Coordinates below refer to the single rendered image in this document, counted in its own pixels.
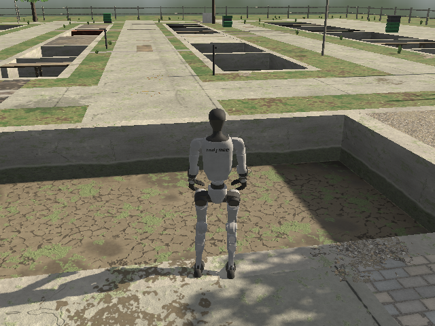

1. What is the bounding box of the robot right hand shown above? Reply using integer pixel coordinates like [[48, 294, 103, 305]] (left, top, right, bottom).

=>
[[231, 179, 247, 190]]

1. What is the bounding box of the robot head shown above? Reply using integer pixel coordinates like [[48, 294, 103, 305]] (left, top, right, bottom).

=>
[[206, 108, 229, 142]]

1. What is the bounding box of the left robot upper arm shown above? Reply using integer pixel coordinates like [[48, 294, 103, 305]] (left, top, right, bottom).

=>
[[189, 138, 203, 175]]

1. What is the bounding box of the robot left hand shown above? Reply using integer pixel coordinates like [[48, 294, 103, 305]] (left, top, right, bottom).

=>
[[188, 180, 205, 191]]

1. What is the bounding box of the right robot upper arm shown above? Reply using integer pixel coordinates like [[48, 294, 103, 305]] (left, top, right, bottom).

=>
[[232, 137, 247, 174]]

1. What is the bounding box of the robot right forearm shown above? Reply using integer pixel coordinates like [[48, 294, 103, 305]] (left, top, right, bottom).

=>
[[239, 165, 248, 183]]

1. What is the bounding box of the robot left forearm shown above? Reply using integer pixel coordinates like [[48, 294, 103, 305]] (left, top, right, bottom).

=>
[[188, 166, 196, 184]]

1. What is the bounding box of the right robot shin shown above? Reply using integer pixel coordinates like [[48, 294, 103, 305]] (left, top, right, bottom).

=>
[[227, 223, 237, 270]]

